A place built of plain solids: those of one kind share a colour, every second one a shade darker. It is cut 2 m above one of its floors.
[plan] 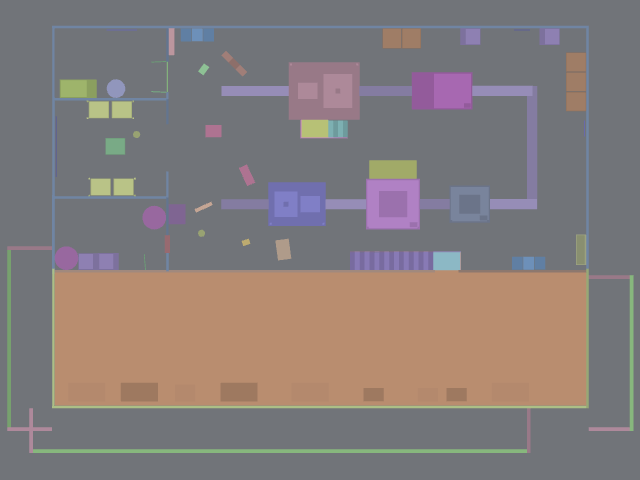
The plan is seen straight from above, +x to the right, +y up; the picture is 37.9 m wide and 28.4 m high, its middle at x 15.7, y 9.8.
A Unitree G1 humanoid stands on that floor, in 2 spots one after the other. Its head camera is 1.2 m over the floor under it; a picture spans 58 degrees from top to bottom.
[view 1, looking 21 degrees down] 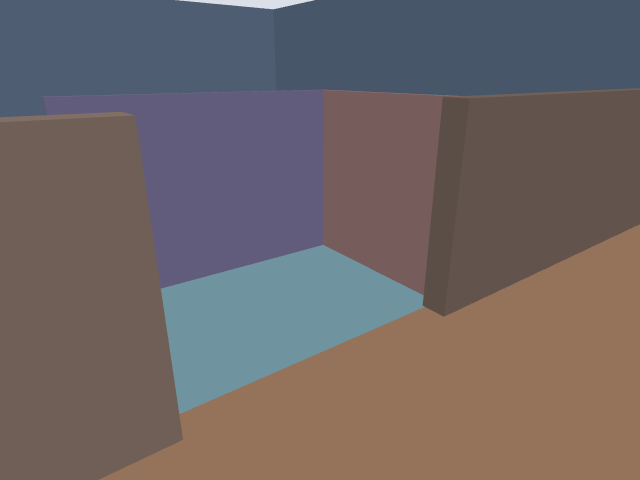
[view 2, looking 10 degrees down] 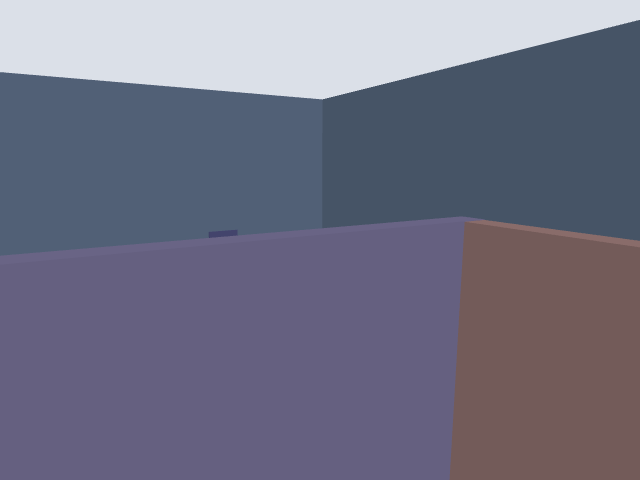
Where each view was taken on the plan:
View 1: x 22.20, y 6.65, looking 54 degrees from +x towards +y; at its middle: mezz_cheek_landing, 3.22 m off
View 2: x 23.40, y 8.55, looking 60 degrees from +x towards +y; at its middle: mezz_cheek_landing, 0.62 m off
